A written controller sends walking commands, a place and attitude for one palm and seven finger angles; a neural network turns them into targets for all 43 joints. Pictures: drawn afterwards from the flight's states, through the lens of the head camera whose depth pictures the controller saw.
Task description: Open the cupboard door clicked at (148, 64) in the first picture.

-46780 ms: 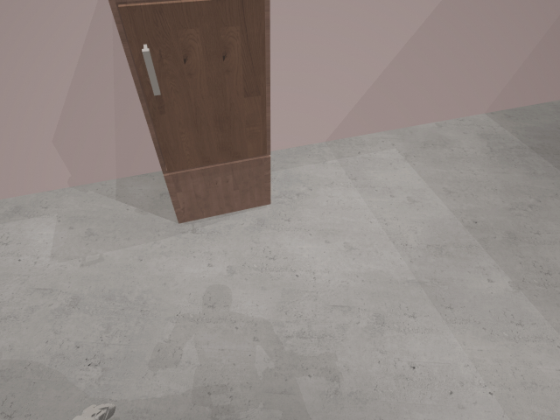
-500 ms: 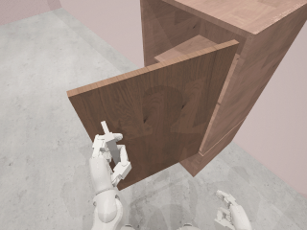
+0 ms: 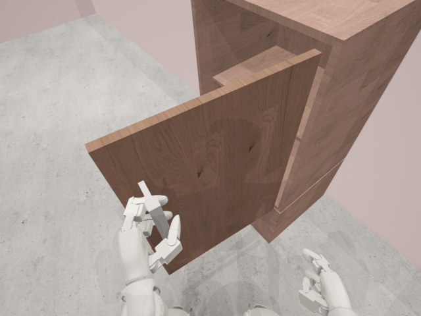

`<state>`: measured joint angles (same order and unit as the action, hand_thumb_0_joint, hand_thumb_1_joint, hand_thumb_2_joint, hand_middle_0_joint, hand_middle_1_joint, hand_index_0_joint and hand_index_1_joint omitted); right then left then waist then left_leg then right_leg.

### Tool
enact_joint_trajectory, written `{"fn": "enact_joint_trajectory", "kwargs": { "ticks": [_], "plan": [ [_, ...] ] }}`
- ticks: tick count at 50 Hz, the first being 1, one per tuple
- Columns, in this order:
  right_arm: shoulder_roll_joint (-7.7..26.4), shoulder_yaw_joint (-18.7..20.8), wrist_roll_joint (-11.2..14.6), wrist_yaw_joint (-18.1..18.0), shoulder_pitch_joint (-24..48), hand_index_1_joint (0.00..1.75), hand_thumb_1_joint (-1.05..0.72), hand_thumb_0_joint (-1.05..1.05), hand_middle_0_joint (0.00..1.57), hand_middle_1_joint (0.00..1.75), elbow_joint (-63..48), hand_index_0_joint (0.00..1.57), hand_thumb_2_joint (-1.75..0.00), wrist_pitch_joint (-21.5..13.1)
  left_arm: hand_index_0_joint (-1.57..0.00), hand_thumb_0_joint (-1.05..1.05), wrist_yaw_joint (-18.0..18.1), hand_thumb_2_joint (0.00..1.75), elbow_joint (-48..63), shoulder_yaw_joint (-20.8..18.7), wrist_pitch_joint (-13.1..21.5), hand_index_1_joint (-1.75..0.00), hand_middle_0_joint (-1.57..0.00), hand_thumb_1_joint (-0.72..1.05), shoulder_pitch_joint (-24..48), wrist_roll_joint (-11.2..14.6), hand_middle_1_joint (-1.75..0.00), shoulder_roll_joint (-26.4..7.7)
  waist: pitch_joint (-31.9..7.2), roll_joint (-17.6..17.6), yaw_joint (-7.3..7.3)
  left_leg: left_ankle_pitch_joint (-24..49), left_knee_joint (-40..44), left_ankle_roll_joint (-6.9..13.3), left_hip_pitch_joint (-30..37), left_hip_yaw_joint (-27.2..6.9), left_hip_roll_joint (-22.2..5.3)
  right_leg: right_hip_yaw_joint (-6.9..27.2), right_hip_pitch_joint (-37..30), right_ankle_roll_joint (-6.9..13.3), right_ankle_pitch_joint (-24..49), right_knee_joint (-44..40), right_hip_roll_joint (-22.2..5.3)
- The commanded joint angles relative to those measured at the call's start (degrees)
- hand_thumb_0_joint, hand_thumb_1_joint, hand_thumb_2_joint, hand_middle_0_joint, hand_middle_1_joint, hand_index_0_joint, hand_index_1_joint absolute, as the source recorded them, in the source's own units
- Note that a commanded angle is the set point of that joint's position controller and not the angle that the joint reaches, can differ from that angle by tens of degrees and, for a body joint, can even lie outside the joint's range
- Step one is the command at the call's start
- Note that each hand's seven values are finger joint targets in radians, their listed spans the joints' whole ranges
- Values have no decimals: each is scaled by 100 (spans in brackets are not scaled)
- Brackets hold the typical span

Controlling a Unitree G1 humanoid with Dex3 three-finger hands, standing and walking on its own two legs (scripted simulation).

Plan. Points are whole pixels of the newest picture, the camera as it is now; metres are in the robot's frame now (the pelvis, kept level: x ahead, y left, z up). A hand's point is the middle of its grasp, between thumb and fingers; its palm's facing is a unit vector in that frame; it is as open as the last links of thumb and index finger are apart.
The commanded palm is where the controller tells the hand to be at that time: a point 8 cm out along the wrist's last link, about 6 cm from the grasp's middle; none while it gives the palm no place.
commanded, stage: open thumb and fingers to let go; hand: left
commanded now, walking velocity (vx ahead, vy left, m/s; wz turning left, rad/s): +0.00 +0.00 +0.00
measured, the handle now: (156, 213) +0.29 +0.12 +0.06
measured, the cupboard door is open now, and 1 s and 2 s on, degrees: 83 83 83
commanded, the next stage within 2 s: slide the hand sideways off the handle in 0.60 s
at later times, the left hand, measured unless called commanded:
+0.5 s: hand (163, 241) +0.24 +0.09 +0.06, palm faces +0.25 -0.97 +0.00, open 14.5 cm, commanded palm +0.19 +0.13 +0.06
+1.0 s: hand (159, 264) +0.20 +0.09 +0.07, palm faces -0.17 -0.98 +0.08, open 16.4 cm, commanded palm +0.18 +0.14 +0.06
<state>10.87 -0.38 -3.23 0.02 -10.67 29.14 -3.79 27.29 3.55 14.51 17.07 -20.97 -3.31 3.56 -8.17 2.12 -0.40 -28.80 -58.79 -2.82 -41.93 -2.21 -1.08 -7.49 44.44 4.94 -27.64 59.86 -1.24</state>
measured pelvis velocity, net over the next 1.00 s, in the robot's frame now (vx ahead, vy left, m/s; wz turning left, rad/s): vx -0.01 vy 0.05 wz -0.02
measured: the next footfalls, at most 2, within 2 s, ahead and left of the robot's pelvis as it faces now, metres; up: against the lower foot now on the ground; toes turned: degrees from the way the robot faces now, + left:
none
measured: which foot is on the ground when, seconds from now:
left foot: down 0.00-1.00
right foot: down 0.00-1.00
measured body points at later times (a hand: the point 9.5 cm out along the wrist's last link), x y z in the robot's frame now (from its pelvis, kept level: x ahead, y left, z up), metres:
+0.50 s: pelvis -0.01 +0.03 +0.00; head +0.03 +0.01 +0.45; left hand +0.22 +0.15 +0.06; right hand +0.17 -0.19 -0.09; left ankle +0.00 +0.16 -0.67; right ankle +0.02 -0.06 -0.67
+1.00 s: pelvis -0.01 +0.05 -0.01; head +0.04 +0.04 +0.44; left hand +0.20 +0.15 +0.06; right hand +0.17 -0.18 -0.08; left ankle +0.00 +0.16 -0.67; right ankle +0.02 -0.06 -0.67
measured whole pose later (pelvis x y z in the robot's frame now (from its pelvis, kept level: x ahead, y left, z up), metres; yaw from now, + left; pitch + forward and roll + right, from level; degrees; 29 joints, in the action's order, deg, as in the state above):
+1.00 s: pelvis -0.01 +0.05 -0.01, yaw -1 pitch +11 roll -1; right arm 13.3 -0.9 -0.3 -0.3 -14.5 22.8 -4.8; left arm 1.2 11.6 17.5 17.6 -25.6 2.7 -3.4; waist -5.9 2.8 0.2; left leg -30.5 -63.6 1.0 -44.5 0.0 0.3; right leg -5.1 46.1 1.1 -26.9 61.7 -2.5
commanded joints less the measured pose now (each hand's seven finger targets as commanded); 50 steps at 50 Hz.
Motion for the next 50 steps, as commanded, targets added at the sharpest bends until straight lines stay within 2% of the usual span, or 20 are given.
{"fn": "enact_joint_trajectory", "kwargs": {
  "ticks": [1,6,8,9,11,16,18,24,29,31,32,35,36,37,39,41,43,45,47,50],
  "plan": [
    [416,165,31,-16,249,30,-90,0,20,30,-931,20,-90,-313,-34,0,-53,54,1374,211,463,-126,-34,6,110,-133,-126,397,-1124,-887,117,1006,395,317,-141,107,328,1222,-1752,-545,2093,-1434,-291],
    [471,170,20,-27,345,30,-90,0,20,30,-932,20,-90,-357,-32,0,-134,39,1351,311,561,-122,-32,-29,326,-145,-122,381,-801,-832,173,661,354,349,-208,74,315,1176,-1272,-491,1052,-1515,-258],
    [484,175,20,-37,352,30,-90,0,20,30,-928,20,-90,-377,-30,0,-133,33,1343,286,599,-121,-30,-43,492,-138,-121,363,-822,-851,178,574,333,357,-218,80,321,1159,-1168,-478,739,-1510,-251],
    [481,186,26,-33,366,30,-90,0,20,30,-931,20,-90,-383,-30,0,-118,30,1393,307,624,-120,-30,-50,549,-167,-120,372,-909,-727,151,560,348,355,-178,89,322,1108,-1125,-442,595,-1464,-223],
    [476,186,36,-26,377,30,-90,0,20,30,-969,20,-90,-408,-30,0,-68,30,1457,337,614,-120,-30,-50,621,-190,-120,359,-1009,-645,109,550,350,364,-154,85,325,1072,-1095,-402,452,-1433,-187],
    [470,184,48,-25,354,30,-90,0,20,30,-1007,20,-90,-387,-26,0,57,30,1364,278,470,-95,-26,-50,494,-182,-95,393,-1095,-641,24,659,464,358,-71,95,321,888,-1166,-365,601,-1343,-107],
    [469,174,47,-22,330,30,-90,0,20,30,-1015,20,-90,-371,-24,0,83,30,1287,318,394,-85,-24,-50,506,-167,-85,477,-1057,-710,47,698,511,363,-32,105,313,778,-1136,-371,721,-1295,-78],
    [473,139,48,22,386,30,-90,0,20,30,-1052,20,-90,-357,-19,0,207,30,1355,602,239,-55,-19,-50,660,-254,-55,774,-978,-379,44,786,667,355,196,48,270,473,-934,-295,779,-1103,41],
    [463,121,47,53,431,30,-90,0,20,30,-1032,20,-90,-340,-15,0,274,30,1290,568,134,-30,-15,-50,726,-205,-30,839,-968,-523,22,781,703,339,222,25,260,398,-913,-290,742,-1083,79],
    [466,120,51,66,473,30,-90,0,20,30,-1060,20,-90,-318,-15,0,275,30,1249,513,82,-30,-15,-50,529,-170,-30,835,-962,-562,-63,791,749,330,199,24,264,386,-988,-276,719,-1101,95],
    [445,108,58,81,493,30,-90,0,20,30,-1046,20,-90,-304,-15,0,280,30,1315,531,71,-30,-15,-50,578,-169,-30,858,-1008,-435,-64,835,756,324,239,41,265,378,-989,-271,777,-1062,97],
    [440,91,61,101,527,30,-90,0,20,30,-1052,20,-90,-275,-15,0,298,30,1332,540,2,-30,-15,-50,647,-161,-30,888,-907,-399,-52,788,762,319,228,43,264,363,-935,-269,702,-1074,105],
    [719,112,85,140,-6,30,-90,0,20,30,-889,20,-90,-337,-15,0,-839,30,1396,1612,288,-30,-15,-50,848,-774,-30,30,-349,-758,612,820,584,446,178,61,247,588,-625,-321,1115,-1075,-4],
    [690,195,118,109,36,30,-90,0,20,30,-1033,20,-90,-332,-15,0,-1479,30,1858,987,535,-30,-15,-50,986,-528,-30,-464,-981,-391,290,908,543,453,199,101,267,676,-980,-282,1305,-983,-47],
    [657,162,163,46,104,30,-90,0,20,30,-1171,20,-90,-318,-15,0,-2235,30,1819,774,689,-30,-15,-50,702,-290,-30,-804,-1104,-392,199,932,503,464,163,127,282,770,-1204,-284,1420,-954,-69],
    [652,150,237,20,86,30,-90,0,20,30,-1342,20,-90,-375,-15,0,-2797,30,2000,832,738,-30,-15,-50,593,95,-30,-647,-1041,-350,258,847,465,469,138,113,280,804,-1123,-297,1248,-970,-70],
    [622,112,302,-20,110,30,-90,0,20,30,-1496,20,-90,-451,-15,0,-2983,30,2083,827,681,-30,-15,-50,570,490,-30,-353,-841,-430,266,555,495,458,60,74,296,736,-963,-322,737,-1038,-40],
    [654,127,351,-61,98,30,-90,0,20,30,-1605,20,-90,-471,-15,0,-2908,30,2130,523,565,-30,-15,-50,253,717,-30,-363,-766,-607,190,419,542,432,29,39,291,647,-876,-327,379,-1071,7],
    [676,143,347,-55,81,30,-90,0,20,30,-1678,20,-90,-472,-15,0,-2700,30,2124,330,477,-30,-15,-50,-45,713,-30,-408,-786,-633,126,424,525,414,-23,26,289,567,-779,-329,338,-959,30],
    [678,199,295,5,-73,30,-90,0,20,30,-1734,20,-90,-434,-15,0,-2394,30,2295,223,497,-30,-15,-50,-398,422,-30,-573,-1006,-593,71,800,446,391,-17,-12,260,457,-699,-292,831,-584,50]
  ]
}}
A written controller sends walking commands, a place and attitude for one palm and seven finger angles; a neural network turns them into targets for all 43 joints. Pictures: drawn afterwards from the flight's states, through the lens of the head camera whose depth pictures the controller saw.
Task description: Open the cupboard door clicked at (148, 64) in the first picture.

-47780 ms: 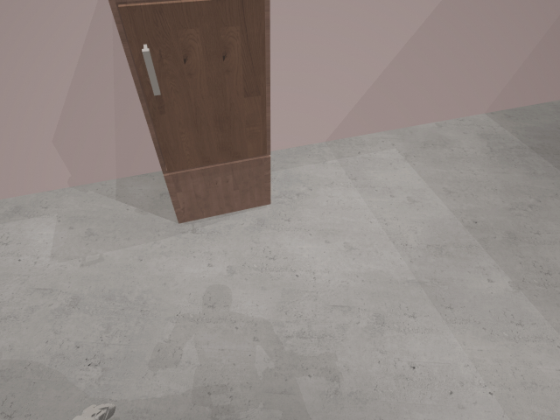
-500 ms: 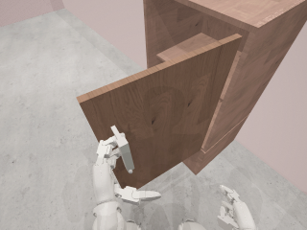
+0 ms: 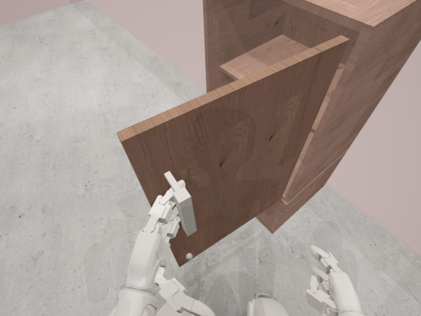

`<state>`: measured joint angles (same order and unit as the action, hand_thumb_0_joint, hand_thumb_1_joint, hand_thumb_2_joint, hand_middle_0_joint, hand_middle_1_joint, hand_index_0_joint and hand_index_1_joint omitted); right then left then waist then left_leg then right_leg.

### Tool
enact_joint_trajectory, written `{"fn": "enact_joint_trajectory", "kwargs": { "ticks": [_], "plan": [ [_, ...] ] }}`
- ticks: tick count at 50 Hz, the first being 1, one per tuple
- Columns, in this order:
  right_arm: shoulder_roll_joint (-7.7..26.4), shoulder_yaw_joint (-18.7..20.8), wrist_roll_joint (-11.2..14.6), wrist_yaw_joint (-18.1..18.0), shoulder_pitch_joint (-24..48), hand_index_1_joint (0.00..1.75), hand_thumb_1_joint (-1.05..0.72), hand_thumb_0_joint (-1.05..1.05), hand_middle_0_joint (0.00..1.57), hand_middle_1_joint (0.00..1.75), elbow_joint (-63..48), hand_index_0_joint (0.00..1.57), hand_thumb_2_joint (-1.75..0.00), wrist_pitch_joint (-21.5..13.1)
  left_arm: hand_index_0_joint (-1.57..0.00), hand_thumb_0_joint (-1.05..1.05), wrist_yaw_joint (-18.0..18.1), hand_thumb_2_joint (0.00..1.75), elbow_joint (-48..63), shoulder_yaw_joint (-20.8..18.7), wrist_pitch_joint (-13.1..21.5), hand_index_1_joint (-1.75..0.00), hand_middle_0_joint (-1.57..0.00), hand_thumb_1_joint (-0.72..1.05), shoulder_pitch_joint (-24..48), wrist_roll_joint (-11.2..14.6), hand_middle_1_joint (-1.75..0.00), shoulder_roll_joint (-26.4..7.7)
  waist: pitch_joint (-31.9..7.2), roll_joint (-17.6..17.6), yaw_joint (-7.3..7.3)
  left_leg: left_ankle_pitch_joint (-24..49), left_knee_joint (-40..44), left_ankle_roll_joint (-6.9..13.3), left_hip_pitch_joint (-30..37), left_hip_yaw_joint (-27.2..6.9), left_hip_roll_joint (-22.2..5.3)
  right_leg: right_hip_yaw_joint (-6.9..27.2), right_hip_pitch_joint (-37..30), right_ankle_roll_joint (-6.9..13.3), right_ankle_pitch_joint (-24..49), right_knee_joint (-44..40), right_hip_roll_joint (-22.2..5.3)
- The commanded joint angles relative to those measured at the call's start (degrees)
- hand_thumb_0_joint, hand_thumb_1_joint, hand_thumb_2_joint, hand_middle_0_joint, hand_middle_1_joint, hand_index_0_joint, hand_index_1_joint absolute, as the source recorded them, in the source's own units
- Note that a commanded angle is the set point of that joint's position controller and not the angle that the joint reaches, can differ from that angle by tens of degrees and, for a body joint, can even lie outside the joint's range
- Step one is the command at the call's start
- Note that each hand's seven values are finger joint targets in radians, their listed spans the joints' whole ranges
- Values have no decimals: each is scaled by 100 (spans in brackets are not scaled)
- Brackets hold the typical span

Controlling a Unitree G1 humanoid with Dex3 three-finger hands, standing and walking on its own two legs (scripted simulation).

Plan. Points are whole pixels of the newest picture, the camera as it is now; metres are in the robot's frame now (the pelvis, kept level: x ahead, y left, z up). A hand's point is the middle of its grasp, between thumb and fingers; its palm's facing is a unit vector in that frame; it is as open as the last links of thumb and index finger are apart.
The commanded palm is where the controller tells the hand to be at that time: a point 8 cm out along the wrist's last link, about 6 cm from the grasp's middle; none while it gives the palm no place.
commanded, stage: slide the hand sideways off the handle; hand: left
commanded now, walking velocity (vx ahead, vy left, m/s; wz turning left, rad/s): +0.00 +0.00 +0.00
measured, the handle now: (180, 205) +0.30 +0.07 +0.07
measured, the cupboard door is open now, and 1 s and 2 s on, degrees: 83 83 83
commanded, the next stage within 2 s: draw the hand back to the body in 0.90 s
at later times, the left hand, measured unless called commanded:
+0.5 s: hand (161, 272) +0.19 +0.09 +0.07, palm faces -0.09 -1.00 +0.02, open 16.2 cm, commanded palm +0.15 +0.15 +0.07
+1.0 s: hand (127, 288) +0.16 +0.13 +0.06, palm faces -0.07 -1.00 +0.02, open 16.3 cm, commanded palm +0.13 +0.19 +0.07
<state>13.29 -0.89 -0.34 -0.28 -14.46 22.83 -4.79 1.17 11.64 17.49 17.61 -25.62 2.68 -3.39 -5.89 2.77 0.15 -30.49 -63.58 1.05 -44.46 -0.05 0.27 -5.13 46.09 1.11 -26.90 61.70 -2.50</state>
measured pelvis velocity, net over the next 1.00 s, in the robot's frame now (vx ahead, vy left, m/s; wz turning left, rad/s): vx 0.01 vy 0.01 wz -0.01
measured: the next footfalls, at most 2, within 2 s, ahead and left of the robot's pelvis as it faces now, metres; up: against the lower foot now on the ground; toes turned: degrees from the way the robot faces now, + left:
none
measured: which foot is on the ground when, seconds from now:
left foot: down 0.00-1.00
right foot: down 0.00-1.00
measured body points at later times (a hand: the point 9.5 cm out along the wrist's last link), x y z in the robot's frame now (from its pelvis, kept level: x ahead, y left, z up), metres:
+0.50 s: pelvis +0.01 +0.01 -0.01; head +0.06 +0.01 +0.43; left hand +0.19 +0.14 +0.07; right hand +0.20 -0.21 -0.07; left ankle +0.01 +0.11 -0.66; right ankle +0.04 -0.11 -0.66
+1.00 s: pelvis +0.01 +0.01 -0.02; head +0.06 +0.01 +0.43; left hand +0.16 +0.19 +0.07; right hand +0.21 -0.22 -0.07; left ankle +0.01 +0.11 -0.66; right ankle +0.04 -0.11 -0.66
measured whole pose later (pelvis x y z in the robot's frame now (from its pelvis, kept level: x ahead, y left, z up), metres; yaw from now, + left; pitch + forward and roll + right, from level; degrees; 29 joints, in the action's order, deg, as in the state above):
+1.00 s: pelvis +0.01 +0.01 -0.02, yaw +0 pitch +14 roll -3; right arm 12.0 0.5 1.9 -2.8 -14.4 19.9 -2.2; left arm -10.1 22.5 3.0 19.7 -43.2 10.8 -10.4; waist -8.9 2.1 -0.8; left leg -34.0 -69.8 1.3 -49.4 -1.1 -0.7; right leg -5.9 50.1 0.8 -29.3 65.9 -1.6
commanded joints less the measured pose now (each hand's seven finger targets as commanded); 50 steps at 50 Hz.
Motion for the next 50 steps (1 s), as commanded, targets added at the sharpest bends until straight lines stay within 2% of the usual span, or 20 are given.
{"fn": "enact_joint_trajectory", "kwargs": {
  "ticks": [1,3,6,8,11,13,15,18,19,23,26,27,29,31,34,37,43,46,47,50],
  "plan": [
    [443,262,-6,64,290,30,-90,0,20,30,-1130,20,-90,-300,-15,0,295,30,1463,-130,446,-30,-15,-50,-193,-302,-30,17,-1261,-561,-54,1100,908,-2,214,-215,121,220,-871,110,884,-693,188],
    [414,257,-25,125,254,30,-90,0,20,30,-1211,20,-90,-238,-15,0,349,30,1580,67,449,-30,-15,-50,-209,-466,-30,84,-1230,-436,12,1130,866,-6,181,-204,112,228,-762,106,959,-612,168],
    [427,276,-19,134,213,30,-90,0,20,30,-1268,20,-90,-158,-15,0,312,30,1738,-74,448,-30,-15,-50,-535,-519,-30,-132,-1272,-409,-44,1224,853,-5,149,-195,95,254,-848,131,1060,-585,189],
    [431,260,4,127,200,30,-90,0,20,30,-1322,20,-90,-115,-15,0,231,30,1864,-34,424,-30,-15,-50,-527,-427,-30,-98,-1168,-436,28,1082,865,-6,141,-191,92,245,-804,105,966,-634,194],
    [427,261,43,79,211,30,-90,0,20,30,-1392,20,-90,-92,-15,0,161,30,2040,-235,395,-30,-15,-50,-844,-263,-30,-199,-1174,-481,-39,1068,894,0,125,-202,94,243,-907,113,926,-672,236],
    [428,244,56,61,203,30,-90,0,20,30,-1429,20,-90,-90,-15,0,98,30,2147,-148,408,-30,-15,-50,-878,-193,-30,-130,-1089,-457,26,1013,878,-3,113,-217,86,205,-797,85,878,-649,239],
    [431,253,60,24,177,30,-90,0,20,30,-1396,20,-90,-97,-15,0,36,30,2093,-267,429,-30,-15,-50,-1023,-139,-30,-185,-1017,-616,34,925,849,-1,30,-228,83,196,-760,73,784,-651,257],
    [445,271,59,3,170,30,-90,0,20,30,-1378,20,-90,-116,-15,0,-39,30,2092,-331,496,-30,-15,-50,-1086,-131,-30,-250,-964,-585,52,903,786,-9,-47,-261,76,182,-613,71,736,-561,257],
    [439,272,61,-2,194,30,-90,0,20,30,-1395,20,-90,-119,-15,0,-84,30,2132,-307,506,-30,-15,-50,-1173,-123,-30,-239,-958,-454,43,904,765,-5,-41,-241,83,190,-578,70,745,-562,257],
    [433,302,74,-23,190,30,-90,0,20,30,-1412,20,-90,-76,-15,0,-190,30,2233,-615,510,-30,-15,-50,-1385,-67,-30,-506,-1096,-318,-25,965,743,-22,-38,-237,90,192,-592,82,781,-486,260],
    [414,340,103,-62,213,30,-90,0,20,30,-1419,20,-90,-27,-15,0,-292,30,2285,-877,480,-30,-15,-50,-1661,63,-30,-629,-1198,-397,-105,1026,737,-20,-88,-203,105,224,-783,83,851,-522,282],
    [411,338,120,-70,226,30,-90,0,20,30,-1432,20,-90,-22,-15,0,-336,30,2292,-827,473,-30,-15,-50,-1693,105,-30,-545,-1177,-370,-60,1015,721,-20,-60,-189,100,214,-723,63,864,-534,284],
    [412,342,141,-105,235,30,-90,0,20,30,-1420,20,-90,-15,-15,0,-397,30,2345,-942,459,-30,-15,-50,-1604,216,-30,-619,-1081,-393,-32,943,706,-15,-136,-187,114,232,-743,53,813,-586,283],
    [419,354,153,-135,262,30,-90,0,20,30,-1410,20,-90,2,-15,0,-447,30,2350,-1077,459,-30,-15,-50,-1758,284,-30,-689,-1106,-328,-83,1026,708,-22,-145,-209,107,209,-765,72,846,-544,305],
    [415,367,167,-171,249,30,-90,0,20,30,-1357,20,-90,2,-15,0,-570,30,2288,-1181,492,-30,-15,-50,-1728,391,-30,-723,-1018,-398,-16,951,643,-17,-218,-191,109,236,-712,47,799,-598,303],
    [429,407,184,-220,287,30,-90,0,20,30,-1313,20,-90,-11,-15,0,-759,30,2243,-1387,578,-30,-15,-50,-1843,502,-30,-874,-1070,-446,-37,985,576,-16,-253,-180,109,285,-737,44,838,-595,303],
    [418,439,239,-278,368,30,-90,0,20,30,-1288,20,-90,-37,-15,0,-1086,30,2239,-1739,629,-30,-15,-50,-2046,788,-30,-1059,-1110,-260,-102,985,542,-28,-312,-172,122,337,-779,46,775,-603,297],
    [450,438,257,-282,379,30,-90,0,20,30,-1291,20,-90,-82,-15,0,-1158,30,2318,-1650,646,-30,-15,-50,-1956,855,-30,-992,-1089,-247,-59,1026,540,-18,-257,-216,108,269,-682,51,775,-564,330],
    [457,433,248,-277,375,30,-90,0,20,30,-1304,20,-90,-110,-15,0,-1177,30,2374,-1519,666,-30,-15,-50,-1962,867,-30,-867,-1089,-184,-33,1073,537,-15,-210,-232,110,234,-611,46,825,-527,336],
    [461,453,242,-273,358,30,-90,0,20,30,-1287,20,-90,-144,-15,0,-1176,30,2327,-1545,655,-30,-15,-50,-1980,860,-30,-934,-1081,-293,-26,972,500,-22,-291,-247,104,246,-541,38,697,-520,331]
  ]
}}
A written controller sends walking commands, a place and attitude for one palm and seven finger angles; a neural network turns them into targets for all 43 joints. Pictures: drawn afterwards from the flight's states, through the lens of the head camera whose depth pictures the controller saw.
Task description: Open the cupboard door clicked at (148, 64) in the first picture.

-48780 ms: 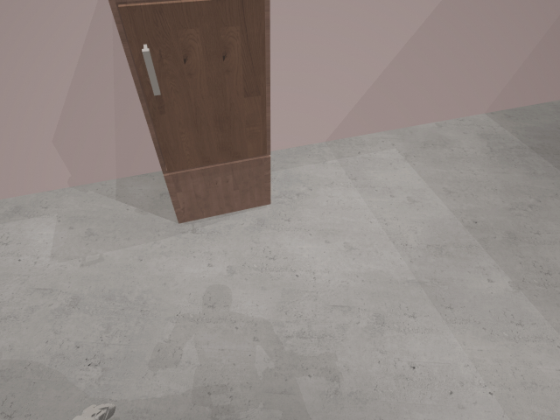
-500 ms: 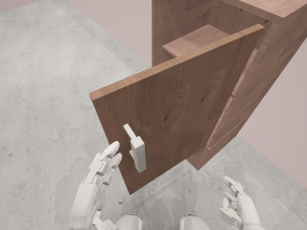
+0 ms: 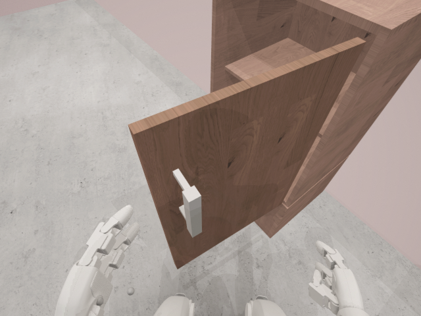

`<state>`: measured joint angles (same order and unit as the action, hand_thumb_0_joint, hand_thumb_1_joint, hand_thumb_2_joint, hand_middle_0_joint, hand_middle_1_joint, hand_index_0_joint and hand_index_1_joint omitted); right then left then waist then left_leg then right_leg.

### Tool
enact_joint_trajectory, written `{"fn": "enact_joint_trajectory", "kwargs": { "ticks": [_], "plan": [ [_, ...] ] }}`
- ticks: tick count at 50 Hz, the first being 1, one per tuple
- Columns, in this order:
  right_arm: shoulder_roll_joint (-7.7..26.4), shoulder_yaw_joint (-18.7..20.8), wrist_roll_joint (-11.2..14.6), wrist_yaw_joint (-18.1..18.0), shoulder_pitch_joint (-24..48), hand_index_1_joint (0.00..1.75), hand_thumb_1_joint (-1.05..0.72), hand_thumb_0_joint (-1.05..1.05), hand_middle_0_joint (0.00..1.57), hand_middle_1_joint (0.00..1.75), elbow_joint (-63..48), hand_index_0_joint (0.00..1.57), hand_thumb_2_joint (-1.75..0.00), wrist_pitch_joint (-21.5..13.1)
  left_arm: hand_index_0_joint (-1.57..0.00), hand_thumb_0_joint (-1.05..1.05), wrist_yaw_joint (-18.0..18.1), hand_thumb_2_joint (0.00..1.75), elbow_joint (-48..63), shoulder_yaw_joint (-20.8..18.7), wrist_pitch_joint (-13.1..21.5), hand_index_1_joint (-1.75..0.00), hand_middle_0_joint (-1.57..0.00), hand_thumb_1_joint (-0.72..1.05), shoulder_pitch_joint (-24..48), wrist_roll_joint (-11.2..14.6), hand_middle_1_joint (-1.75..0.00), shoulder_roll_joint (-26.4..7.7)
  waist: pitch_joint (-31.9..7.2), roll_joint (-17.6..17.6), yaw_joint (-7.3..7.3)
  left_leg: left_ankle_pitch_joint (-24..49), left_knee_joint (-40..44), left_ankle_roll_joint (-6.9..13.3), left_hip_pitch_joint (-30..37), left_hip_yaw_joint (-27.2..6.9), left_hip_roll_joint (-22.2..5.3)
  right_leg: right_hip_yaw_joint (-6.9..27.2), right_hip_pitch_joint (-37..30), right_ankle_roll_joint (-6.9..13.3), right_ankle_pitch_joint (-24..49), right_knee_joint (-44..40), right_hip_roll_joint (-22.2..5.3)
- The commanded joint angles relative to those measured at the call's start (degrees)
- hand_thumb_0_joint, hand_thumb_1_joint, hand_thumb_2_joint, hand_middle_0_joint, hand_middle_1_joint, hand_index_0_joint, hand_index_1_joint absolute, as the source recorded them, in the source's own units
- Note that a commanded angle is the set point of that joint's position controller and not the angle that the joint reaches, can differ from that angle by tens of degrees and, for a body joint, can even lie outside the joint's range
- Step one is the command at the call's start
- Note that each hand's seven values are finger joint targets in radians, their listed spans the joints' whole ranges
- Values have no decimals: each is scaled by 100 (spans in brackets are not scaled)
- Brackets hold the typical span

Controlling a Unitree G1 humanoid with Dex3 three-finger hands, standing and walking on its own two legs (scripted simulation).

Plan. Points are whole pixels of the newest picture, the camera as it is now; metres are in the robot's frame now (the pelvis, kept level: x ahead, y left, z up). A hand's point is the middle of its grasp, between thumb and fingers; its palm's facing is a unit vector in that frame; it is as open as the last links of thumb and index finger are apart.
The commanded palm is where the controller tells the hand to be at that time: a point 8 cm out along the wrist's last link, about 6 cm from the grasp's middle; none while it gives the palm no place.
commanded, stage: draw the hand back to the body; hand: left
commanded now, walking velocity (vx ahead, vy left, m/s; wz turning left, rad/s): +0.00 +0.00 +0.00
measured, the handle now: (187, 204) +0.29 +0.07 +0.09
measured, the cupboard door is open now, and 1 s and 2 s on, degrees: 83 83 83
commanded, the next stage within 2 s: step back with the hand held close in 1.58 s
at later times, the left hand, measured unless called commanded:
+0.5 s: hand (89, 269) +0.17 +0.17 +0.14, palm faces -0.05 -0.99 -0.09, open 16.2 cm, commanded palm +0.13 +0.23 +0.16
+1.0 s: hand (7, 210) +0.20 +0.24 +0.22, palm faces +0.38 -0.83 -0.40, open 11.5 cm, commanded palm +0.15 +0.29 +0.24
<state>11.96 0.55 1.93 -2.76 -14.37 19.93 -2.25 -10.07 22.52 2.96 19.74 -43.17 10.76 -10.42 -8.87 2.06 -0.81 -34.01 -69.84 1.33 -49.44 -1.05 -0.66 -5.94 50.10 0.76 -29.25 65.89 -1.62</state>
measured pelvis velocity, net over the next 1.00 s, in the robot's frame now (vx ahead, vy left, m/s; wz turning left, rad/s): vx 0.03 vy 0.01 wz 0.00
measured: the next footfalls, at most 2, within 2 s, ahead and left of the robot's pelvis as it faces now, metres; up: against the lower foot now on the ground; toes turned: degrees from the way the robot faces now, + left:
none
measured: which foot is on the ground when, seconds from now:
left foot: down 0.00-1.00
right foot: down 0.00-1.00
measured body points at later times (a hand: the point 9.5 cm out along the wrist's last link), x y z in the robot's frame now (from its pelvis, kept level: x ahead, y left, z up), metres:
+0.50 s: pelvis +0.01 +0.01 +0.03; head +0.01 +0.01 +0.48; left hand +0.16 +0.22 +0.15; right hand +0.19 -0.22 -0.01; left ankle +0.00 +0.10 -0.64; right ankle +0.03 -0.12 -0.64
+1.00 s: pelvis +0.03 +0.01 +0.08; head +0.01 -0.01 +0.53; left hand +0.18 +0.29 +0.24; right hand +0.21 -0.21 +0.01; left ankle +0.00 +0.10 -0.64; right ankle +0.03 -0.12 -0.64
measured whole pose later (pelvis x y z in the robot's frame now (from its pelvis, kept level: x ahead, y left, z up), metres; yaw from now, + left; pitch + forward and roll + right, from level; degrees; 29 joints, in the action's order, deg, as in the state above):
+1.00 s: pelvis +0.03 +0.01 +0.08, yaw +0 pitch -1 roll -1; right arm 12.6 -3.4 1.4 -6.4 -14.8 30.2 -6.1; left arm 8.4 28.9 -13.2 -0.8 -33.8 3.3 -19.6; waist -2.9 3.8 -3.1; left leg -22.7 -38.5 1.8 -15.0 0.4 0.5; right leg -4.6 16.3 -0.3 -18.7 35.9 -1.5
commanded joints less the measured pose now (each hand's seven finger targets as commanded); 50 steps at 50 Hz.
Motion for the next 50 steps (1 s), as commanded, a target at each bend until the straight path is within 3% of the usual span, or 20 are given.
{"fn": "enact_joint_trajectory", "kwargs": {
  "ticks": [1,3,6,9,11,14,20,24,25,26,27,28,29,31,34,36,43,50],
  "plan": [
    [616,301,22,-31,339,30,-90,0,20,30,-1008,20,-90,-376,-15,0,-15,30,1366,-248,425,-30,-15,-50,-149,41,-30,-416,-830,-135,26,1275,1178,-50,229,-152,186,330,-976,84,836,-960,253],
    [617,283,47,-54,343,30,-90,0,20,30,-1107,20,-90,-339,-15,0,71,30,1727,-325,350,-30,-15,-50,-73,9,-30,-548,-944,93,-30,1295,1348,-57,443,-149,183,307,-1108,91,838,-1002,247],
    [602,271,90,-107,280,30,-90,0,20,30,-1127,20,-90,-226,-15,0,208,30,1818,-661,82,-30,-15,-50,-104,-8,-30,-788,-936,37,-54,1303,1540,-50,620,-163,152,258,-1283,81,844,-1162,288],
    [574,227,135,-117,299,30,-90,0,20,30,-1136,20,-90,-213,-15,0,149,30,1806,-610,-130,-30,-15,-50,-215,134,-30,-569,-700,-2,-3,1298,1725,-50,778,-174,147,184,-1410,61,863,-1350,296],
    [613,194,152,-125,329,30,-90,0,20,30,-1123,20,-90,-237,-15,0,67,30,1674,-588,-300,-30,-15,-50,-205,200,-30,-514,-537,-211,52,1264,1841,-38,847,-223,126,141,-1469,43,832,-1483,310],
    [655,155,148,-142,325,30,-90,0,20,30,-1106,20,-90,-317,-15,0,-30,30,1701,-696,-469,-30,-15,-50,-104,269,-30,-631,-301,-194,83,1134,1946,-25,891,-206,127,168,-1521,18,699,-1676,284],
    [672,96,168,-172,312,30,-90,0,20,30,-1002,20,-90,-471,-15,0,-54,30,1871,-1273,-588,-30,-15,-50,175,371,-30,-1028,-211,62,-17,1129,2216,-34,1175,-204,104,181,-1771,60,597,-1913,280],
    [696,54,205,-153,330,30,-90,0,20,30,-890,20,-90,-648,-16,0,-118,36,2017,-1474,-648,-30,-16,-36,333,545,-30,-1105,-305,300,-44,1431,2352,-55,1458,-205,101,145,-2015,68,938,-2024,299],
    [699,38,210,-152,320,30,-90,0,20,30,-836,20,-90,-693,-16,0,-151,37,1987,-1519,-675,-30,-16,-32,381,594,-30,-1133,-274,208,-14,1499,2391,-57,1509,-228,98,122,-2063,63,1027,-2074,307],
    [617,84,139,-364,255,30,-90,0,20,30,-949,20,-90,-545,-16,0,780,39,2246,-1884,-1128,-30,-16,-29,181,-374,-30,-2065,-472,264,-407,1453,2729,-73,1469,-174,-22,469,-2416,149,953,-2246,165],
    [533,-10,89,-408,289,30,-90,0,20,30,-985,20,-90,-514,-16,0,1145,40,2328,-1437,-1375,-30,-16,-26,49,-444,-30,-1344,-32,310,-185,1375,2816,-98,1482,-151,35,406,-2368,123,910,-2372,142],
    [540,2,86,-425,233,30,-90,0,20,30,-901,20,-90,-492,-16,0,1322,42,2209,-1365,-1521,-30,-16,-22,-24,-507,-30,-1209,77,181,-149,1494,2839,-111,1515,-191,2,344,-2358,114,992,-2387,135],
    [538,-18,64,-405,208,30,-90,0,20,30,-815,20,-90,-460,-16,0,1443,43,2160,-1290,-1629,-30,-16,-18,-53,-582,-30,-1090,176,450,-128,1652,2872,-108,1601,-151,-6,317,-2462,106,1120,-2425,117],
    [590,-24,66,-405,257,30,-90,0,20,30,-725,20,-90,-426,-16,0,1638,47,2166,-1427,-1746,-30,-16,-12,76,-707,-30,-1286,164,309,-157,2043,2960,-96,1837,-203,-47,271,-2616,105,1358,-2552,136],
    [619,-36,15,-435,271,30,-90,0,20,30,-609,20,-90,-469,-17,0,1793,51,2200,-1513,-1770,-30,-17,-1,339,-801,-30,-1414,103,-21,-123,2141,3134,-65,2185,-171,-62,259,-2842,66,1485,-2727,115],
    [660,-44,3,-464,345,30,-90,0,20,30,-520,20,-90,-528,-17,0,1891,54,2224,-1723,-1761,-30,-17,6,579,-832,-30,-1636,115,2,-163,2060,3296,-50,2330,-172,-55,277,-3043,77,1456,-2870,99],
    [642,-109,-23,-441,514,30,-90,0,20,30,-123,20,-90,-698,-18,0,1971,64,1932,-2042,-1703,-30,-18,31,1029,-817,-30,-1689,437,129,-190,2373,3784,-73,2836,-146,-39,273,-3501,66,1758,-3279,68],
    [660,-89,-55,-375,712,30,-90,0,20,30,169,20,-90,-787,-19,0,1933,75,1761,-2439,-1589,-30,-19,55,1441,-754,-30,-1839,490,94,-261,2787,4172,-73,3294,-83,-43,296,-3995,65,2156,-3658,67]
  ]
}}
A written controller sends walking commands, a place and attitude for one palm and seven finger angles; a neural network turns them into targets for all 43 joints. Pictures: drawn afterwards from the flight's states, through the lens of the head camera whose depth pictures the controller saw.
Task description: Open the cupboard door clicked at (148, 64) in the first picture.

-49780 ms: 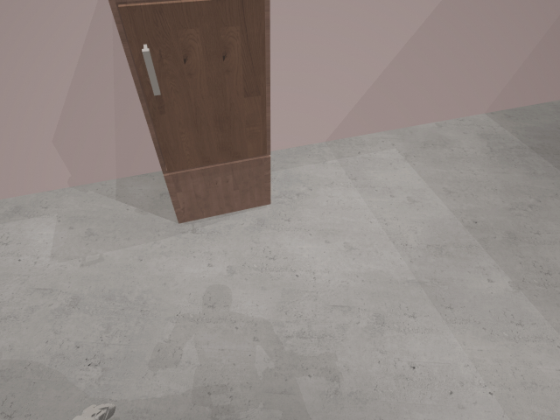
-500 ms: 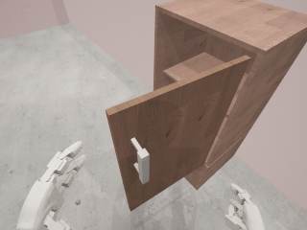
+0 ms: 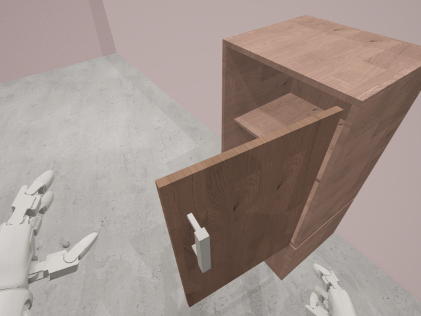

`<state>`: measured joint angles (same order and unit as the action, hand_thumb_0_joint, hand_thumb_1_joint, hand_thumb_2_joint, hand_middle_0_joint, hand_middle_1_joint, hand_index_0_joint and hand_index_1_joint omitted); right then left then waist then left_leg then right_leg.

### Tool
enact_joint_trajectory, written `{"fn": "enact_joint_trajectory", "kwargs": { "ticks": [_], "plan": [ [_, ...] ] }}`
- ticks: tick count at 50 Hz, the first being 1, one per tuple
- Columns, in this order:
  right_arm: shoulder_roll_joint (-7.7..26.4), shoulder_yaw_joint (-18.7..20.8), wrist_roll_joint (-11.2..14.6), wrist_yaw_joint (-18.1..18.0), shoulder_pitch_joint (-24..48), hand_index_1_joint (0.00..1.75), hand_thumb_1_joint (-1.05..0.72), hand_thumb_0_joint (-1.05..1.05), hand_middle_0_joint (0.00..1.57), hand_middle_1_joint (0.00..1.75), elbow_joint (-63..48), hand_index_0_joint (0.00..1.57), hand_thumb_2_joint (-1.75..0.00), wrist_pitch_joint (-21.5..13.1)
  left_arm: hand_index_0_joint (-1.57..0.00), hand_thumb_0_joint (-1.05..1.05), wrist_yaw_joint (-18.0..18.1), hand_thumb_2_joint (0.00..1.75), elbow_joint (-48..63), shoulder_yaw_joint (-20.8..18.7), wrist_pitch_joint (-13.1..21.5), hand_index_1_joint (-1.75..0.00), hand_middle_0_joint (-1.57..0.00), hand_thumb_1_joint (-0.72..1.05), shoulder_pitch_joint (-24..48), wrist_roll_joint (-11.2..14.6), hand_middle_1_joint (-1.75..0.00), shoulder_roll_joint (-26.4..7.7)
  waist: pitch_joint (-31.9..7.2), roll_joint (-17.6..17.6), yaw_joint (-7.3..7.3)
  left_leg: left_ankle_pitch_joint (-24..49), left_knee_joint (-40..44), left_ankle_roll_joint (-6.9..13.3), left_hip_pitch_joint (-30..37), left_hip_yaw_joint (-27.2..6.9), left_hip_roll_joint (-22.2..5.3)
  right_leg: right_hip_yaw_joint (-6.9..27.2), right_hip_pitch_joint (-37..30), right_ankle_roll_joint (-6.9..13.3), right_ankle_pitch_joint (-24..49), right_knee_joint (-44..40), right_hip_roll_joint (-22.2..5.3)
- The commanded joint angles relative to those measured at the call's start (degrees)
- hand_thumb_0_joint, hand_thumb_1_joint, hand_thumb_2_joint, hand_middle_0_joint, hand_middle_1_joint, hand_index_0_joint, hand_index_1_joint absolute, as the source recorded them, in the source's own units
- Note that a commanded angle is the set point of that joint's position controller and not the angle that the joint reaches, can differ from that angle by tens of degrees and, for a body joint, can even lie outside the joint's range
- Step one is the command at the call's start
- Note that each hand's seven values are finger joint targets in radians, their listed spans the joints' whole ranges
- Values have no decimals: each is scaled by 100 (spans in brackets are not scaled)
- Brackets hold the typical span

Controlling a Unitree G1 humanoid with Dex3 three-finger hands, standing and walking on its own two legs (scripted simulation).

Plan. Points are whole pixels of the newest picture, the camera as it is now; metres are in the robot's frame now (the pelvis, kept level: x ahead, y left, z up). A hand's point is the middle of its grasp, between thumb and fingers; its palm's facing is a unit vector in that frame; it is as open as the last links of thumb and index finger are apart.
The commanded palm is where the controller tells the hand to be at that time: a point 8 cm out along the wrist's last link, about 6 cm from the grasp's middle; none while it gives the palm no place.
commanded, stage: draw the hand back to the body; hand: left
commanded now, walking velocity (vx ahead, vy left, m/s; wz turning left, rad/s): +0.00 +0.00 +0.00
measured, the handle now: (198, 243) +0.26 +0.06 +0.01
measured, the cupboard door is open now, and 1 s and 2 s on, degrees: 83 83 83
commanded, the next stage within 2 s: step back with the hand held close in 0.58 s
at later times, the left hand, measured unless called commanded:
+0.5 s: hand (59, 228) +0.19 +0.24 +0.17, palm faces +0.42 -0.82 -0.38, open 7.5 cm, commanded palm +0.14 +0.28 +0.19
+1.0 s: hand (57, 234) +0.18 +0.24 +0.16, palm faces +0.33 -0.81 -0.48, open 7.4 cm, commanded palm +0.12 +0.29 +0.19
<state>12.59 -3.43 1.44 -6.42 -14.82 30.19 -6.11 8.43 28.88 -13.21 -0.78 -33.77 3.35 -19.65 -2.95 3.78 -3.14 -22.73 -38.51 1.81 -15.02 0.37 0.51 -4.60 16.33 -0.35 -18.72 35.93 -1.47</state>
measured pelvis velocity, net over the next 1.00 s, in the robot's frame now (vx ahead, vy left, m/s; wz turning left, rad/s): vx -0.03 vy -0.01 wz -0.02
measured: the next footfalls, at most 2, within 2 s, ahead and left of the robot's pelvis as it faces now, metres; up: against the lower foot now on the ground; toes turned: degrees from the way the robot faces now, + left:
right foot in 1.72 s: -0.24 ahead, -0.12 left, +0.00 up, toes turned +0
left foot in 1.96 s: -0.09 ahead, +0.06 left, +0.00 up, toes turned -1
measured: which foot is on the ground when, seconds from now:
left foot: down 0.00-1.00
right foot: down 0.00-1.00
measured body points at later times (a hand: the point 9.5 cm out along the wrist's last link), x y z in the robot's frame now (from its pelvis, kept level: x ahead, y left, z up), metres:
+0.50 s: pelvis +0.00 -0.01 +0.02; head -0.02 -0.03 +0.47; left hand +0.16 +0.28 +0.19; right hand +0.18 -0.24 -0.06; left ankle -0.02 +0.10 -0.72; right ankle +0.00 -0.12 -0.72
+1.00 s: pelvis -0.03 -0.01 +0.02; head -0.01 -0.02 +0.47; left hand +0.16 +0.28 +0.19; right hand +0.14 -0.26 -0.07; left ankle -0.02 +0.10 -0.72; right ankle +0.00 -0.12 -0.72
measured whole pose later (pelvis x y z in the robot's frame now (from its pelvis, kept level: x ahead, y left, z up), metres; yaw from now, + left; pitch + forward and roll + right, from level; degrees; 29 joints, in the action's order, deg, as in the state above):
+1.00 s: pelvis -0.03 -0.01 +0.02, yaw -1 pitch -1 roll -1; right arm 14.1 0.2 0.3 -4.9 -9.7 32.7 -1.0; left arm 7.2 27.2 -20.5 6.8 -31.8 2.8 -22.0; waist 3.2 1.9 0.1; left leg -14.0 -27.3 1.4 -12.5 1.8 0.2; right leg -3.3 14.3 0.2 -9.7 24.9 -0.7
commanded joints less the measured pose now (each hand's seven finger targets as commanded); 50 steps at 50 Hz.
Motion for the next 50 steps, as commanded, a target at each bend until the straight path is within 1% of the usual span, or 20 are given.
{"fn": "enact_joint_trajectory", "kwargs": {
  "ticks": [1,2,5,10,14,17,21,24,29,34,35,36,37,38,39,40,41,43,46,50],
  "plan": [
    [618,316,-11,-4,801,30,-90,0,20,30,-816,20,-90,-428,-19,0,90,76,1128,-930,494,-30,-19,58,577,-20,-30,-1000,-138,-44,-51,1778,1098,-127,-75,-240,-169,154,-714,184,1172,-703,54],
    [602,310,-25,8,823,30,-90,0,20,30,-791,20,-90,-443,-19,0,76,78,1176,-936,519,-30,-19,62,594,-2,-30,-968,-125,79,-51,1914,1146,-138,2,-226,-169,163,-770,185,1274,-724,42],
    [598,337,-35,40,855,30,-90,0,20,30,-692,20,-90,-447,-19,0,73,82,1090,-1162,564,-30,-19,73,721,26,-30,-1064,-154,-28,-69,2082,1252,-128,153,-168,-169,175,-930,176,1467,-864,50],
    [608,370,-35,62,952,30,-90,0,20,30,-553,20,-90,-403,-20,0,66,90,925,-1425,626,-30,-20,90,1215,63,-30,-1193,-36,51,-56,1900,1435,-109,328,-100,-156,213,-1011,164,1414,-1095,61],
    [641,411,-39,132,979,30,-90,0,20,30,-510,20,-90,-337,-20,0,-33,90,584,-1099,618,-30,-20,90,948,87,-30,-815,106,-95,-37,1939,1537,-85,436,-79,-175,206,-1043,140,1441,-1223,58],
    [668,446,-60,142,1040,30,-90,0,20,30,-509,20,-90,-297,-20,0,-56,90,612,-1137,654,-30,-20,90,886,96,-30,-882,-49,-292,-74,1922,1580,-48,485,-51,-162,240,-1222,133,1519,-1288,50],
    [652,443,-65,115,1114,30,-90,0,20,30,-489,20,-90,-322,-20,0,-9,90,994,-1376,723,-30,-20,90,1127,38,-30,-1228,-196,50,-105,1939,1599,-54,597,-38,-128,279,-1321,158,1558,-1332,53],
    [593,413,-71,110,1094,30,-90,0,20,30,-465,20,-90,-389,-20,0,18,90,1053,-1346,747,-30,-20,90,1101,32,-30,-1163,-152,209,-94,1949,1635,-70,612,-42,-101,273,-1319,166,1560,-1355,52],
    [592,423,-50,118,1097,30,-90,0,20,30,-381,20,-90,-377,-20,0,-9,90,645,-1197,716,-30,-20,90,1101,47,-30,-951,249,-39,-41,1726,1700,-65,571,-43,-121,280,-1131,142,1317,-1499,80],
    [612,457,-45,137,1140,30,-90,0,20,30,-376,20,-90,-344,-20,0,-48,90,489,-1154,737,-30,-20,90,1127,66,-30,-907,267,-248,-50,1512,1749,-34,602,-36,-137,312,-1107,117,1063,-1583,78],
    [638,459,-43,122,1156,30,-90,0,20,30,-348,20,-90,-343,-20,0,-24,90,562,-1215,760,-30,-20,90,1580,43,-30,-1046,220,-176,-13,1474,1749,-29,616,-19,-121,328,-1100,115,1019,-1607,73],
    [645,369,-15,125,990,30,-90,0,20,30,-562,20,-90,-264,-20,0,66,90,769,-2158,1086,-30,-20,90,2611,-46,-30,-2017,806,76,196,935,1736,44,129,-188,-205,772,-664,92,953,-1891,-208],
    [616,432,-63,104,1008,30,-90,0,20,30,-399,20,-90,-202,-20,0,-22,90,269,-1730,1113,-30,-20,90,1786,-8,-30,-1417,522,-511,197,958,1525,77,239,-223,-207,832,-614,84,920,-2023,-306],
    [651,473,-85,125,1034,30,-90,0,20,30,-401,20,-90,-130,-20,0,-64,90,70,-1558,1064,-30,-20,90,1252,-18,-30,-1230,436,-737,207,1105,1410,83,388,-169,-171,916,-529,92,930,-2119,-348],
    [685,485,-99,152,1051,30,-90,0,20,30,-446,20,-90,-62,-20,0,-89,90,190,-1401,1055,-30,-20,90,1118,-38,-30,-1103,338,-685,231,1270,1347,69,468,-128,-164,897,-534,105,1104,-2095,-391],
    [693,495,-119,158,1061,30,-90,0,20,30,-458,20,-90,-7,-20,0,-90,90,283,-1378,1086,-30,-20,90,970,-43,-30,-1090,245,-600,249,1369,1352,47,426,-116,-182,855,-559,110,1206,-2038,-418],
    [744,506,-143,154,1078,30,-90,0,20,30,-473,20,-90,14,-20,0,-82,90,499,-1386,1148,-30,-20,90,912,-56,-30,-1103,73,-218,238,1617,1442,21,381,-147,-213,750,-752,137,1536,-1848,-422],
    [753,533,-137,155,1055,30,-90,0,20,30,-541,20,-90,87,-20,0,-34,90,706,-1416,1160,-30,-20,90,602,-62,-30,-1125,-262,-22,248,2020,1541,-5,341,-162,-317,642,-981,100,1965,-1510,-332],
    [773,593,-127,128,1080,30,-90,0,20,30,-615,20,-90,194,-20,0,58,90,1018,-1743,1183,-30,-20,90,426,-64,-30,-1447,-576,24,227,2357,1558,-16,97,-236,-400,595,-1301,90,2471,-1166,-305],
    [695,637,-79,89,1044,30,-90,0,20,30,-752,20,-90,268,-20,0,129,90,1218,-1928,1236,-30,-20,90,225,-56,-30,-1548,-708,-241,240,2383,1513,-6,-254,-321,-469,614,-1428,62,2746,-842,-250]
  ]
}}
